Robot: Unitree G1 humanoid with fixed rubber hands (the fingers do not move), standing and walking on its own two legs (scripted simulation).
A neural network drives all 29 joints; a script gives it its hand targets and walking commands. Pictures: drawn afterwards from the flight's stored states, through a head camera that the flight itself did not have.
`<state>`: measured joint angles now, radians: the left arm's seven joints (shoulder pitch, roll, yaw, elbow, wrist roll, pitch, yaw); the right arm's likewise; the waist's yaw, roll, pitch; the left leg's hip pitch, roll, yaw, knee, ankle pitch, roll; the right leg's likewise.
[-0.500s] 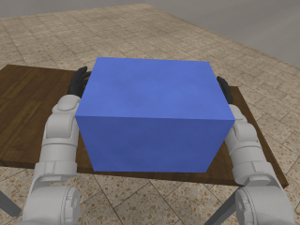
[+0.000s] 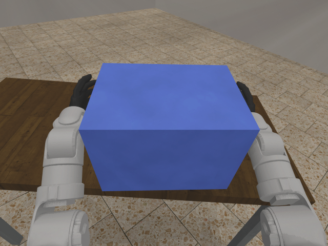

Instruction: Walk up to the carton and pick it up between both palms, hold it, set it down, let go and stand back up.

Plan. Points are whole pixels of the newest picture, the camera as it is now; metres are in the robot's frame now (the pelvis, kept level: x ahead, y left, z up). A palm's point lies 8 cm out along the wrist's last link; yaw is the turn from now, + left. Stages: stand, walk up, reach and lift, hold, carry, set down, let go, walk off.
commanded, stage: reach and lift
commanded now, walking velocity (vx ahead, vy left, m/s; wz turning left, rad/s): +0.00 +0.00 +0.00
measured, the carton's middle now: (165, 127) +0.34 +0.01 +0.15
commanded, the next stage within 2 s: hold in 0.18 s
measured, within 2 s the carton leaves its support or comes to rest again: neither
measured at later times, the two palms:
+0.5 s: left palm (81, 101) +0.35 +0.19 +0.21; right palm (252, 113) +0.35 -0.19 +0.20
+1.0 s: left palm (76, 100) +0.35 +0.20 +0.21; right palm (248, 109) +0.36 -0.18 +0.20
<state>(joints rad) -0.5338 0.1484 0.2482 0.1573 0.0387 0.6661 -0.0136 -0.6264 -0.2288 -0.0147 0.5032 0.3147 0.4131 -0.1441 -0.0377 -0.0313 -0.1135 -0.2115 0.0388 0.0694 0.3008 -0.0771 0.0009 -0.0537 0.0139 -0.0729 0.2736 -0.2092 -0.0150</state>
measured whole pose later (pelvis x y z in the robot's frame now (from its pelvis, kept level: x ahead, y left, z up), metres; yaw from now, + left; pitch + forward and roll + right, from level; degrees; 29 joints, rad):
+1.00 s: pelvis +0.00 +0.01 +0.00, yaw -1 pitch -2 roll -1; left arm -0.57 0.15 0.25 0.09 0.07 0.76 -0.01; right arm -0.67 -0.23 -0.04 0.53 0.34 0.43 -0.12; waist -0.06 -0.05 -0.12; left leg -0.20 0.04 0.08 0.30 -0.08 0.01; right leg -0.04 0.01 -0.06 0.27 -0.20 -0.01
